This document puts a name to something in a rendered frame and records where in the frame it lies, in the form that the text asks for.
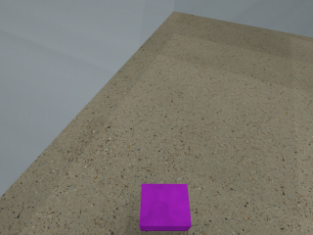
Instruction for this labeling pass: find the carton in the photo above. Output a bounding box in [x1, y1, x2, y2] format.
[139, 183, 192, 231]

